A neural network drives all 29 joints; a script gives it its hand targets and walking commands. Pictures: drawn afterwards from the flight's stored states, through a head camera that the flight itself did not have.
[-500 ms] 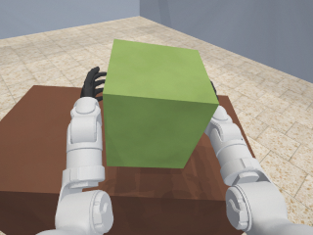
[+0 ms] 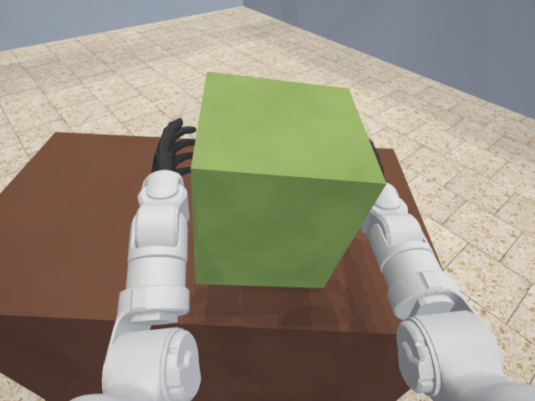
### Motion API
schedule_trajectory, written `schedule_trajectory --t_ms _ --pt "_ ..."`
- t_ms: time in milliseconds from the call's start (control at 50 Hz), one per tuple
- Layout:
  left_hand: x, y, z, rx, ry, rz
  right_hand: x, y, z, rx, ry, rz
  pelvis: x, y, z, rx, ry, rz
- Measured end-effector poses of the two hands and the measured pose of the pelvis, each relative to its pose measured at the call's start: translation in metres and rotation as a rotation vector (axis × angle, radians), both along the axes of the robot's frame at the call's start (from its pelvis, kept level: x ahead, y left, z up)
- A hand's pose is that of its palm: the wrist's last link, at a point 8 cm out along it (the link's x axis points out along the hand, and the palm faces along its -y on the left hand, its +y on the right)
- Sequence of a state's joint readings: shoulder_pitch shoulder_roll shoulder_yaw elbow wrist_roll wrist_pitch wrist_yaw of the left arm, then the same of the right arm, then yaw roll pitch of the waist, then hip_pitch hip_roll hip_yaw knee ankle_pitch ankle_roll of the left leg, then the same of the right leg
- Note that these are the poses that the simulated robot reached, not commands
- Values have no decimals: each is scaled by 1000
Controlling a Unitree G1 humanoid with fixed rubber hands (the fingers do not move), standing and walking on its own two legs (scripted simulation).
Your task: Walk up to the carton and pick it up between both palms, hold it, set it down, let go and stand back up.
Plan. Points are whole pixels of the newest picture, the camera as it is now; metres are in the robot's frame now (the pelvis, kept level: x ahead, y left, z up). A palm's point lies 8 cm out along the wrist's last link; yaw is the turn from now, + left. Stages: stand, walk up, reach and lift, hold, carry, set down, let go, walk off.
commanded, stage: set down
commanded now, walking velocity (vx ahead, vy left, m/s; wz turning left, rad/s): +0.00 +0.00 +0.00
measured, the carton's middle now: (270, 188) +0.39 +0.03 +0.14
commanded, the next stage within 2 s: none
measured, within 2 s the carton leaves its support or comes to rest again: rests again in 1.48 s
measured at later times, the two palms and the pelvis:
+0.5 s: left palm (170, 201) +0.37 +0.18 +0.12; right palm (357, 197) +0.41 -0.11 +0.11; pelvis +0.00 -0.01 +0.00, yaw +1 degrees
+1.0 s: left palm (171, 215) +0.38 +0.19 +0.08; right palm (346, 199) +0.43 -0.11 +0.08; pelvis +0.01 -0.01 +0.00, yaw +0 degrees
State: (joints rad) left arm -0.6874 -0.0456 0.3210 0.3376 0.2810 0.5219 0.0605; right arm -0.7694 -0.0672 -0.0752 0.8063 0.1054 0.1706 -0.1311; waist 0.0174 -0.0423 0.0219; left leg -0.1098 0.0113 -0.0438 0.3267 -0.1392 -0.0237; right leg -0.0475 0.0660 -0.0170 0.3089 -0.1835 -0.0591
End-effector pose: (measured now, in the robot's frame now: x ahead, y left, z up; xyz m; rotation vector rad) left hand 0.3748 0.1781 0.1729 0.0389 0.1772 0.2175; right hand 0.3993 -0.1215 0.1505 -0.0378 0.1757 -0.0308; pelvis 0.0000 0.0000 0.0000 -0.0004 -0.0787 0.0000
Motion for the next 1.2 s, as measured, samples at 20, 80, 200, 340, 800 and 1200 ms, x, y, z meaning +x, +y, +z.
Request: schedule_trajectory --t_ms 20,80,200,340,800,1200 --pt "-1 2 -2 -3 5 6 1 2 -1 -1 5 5 0 -1 0 1 2 0" --pt "-3 7 -8 -12 18 24 4 8 -4 -5 17 24 -1 -2 0 2 7 5" --pt "-9 18 -27 -22 37 51 7 19 -16 -18 35 54 -1 -7 0 1 18 23" --pt "-10 19 -48 -27 61 65 10 20 -32 -20 54 70 -1 -10 0 -2 55 34" --pt "2 5 -74 -41 97 101 28 8 -59 -6 89 94 2 -10 1 4 153 -4" --pt "8 7 -102 -36 119 102 35 9 -85 -21 108 107 10 -7 0 0 228 -14"
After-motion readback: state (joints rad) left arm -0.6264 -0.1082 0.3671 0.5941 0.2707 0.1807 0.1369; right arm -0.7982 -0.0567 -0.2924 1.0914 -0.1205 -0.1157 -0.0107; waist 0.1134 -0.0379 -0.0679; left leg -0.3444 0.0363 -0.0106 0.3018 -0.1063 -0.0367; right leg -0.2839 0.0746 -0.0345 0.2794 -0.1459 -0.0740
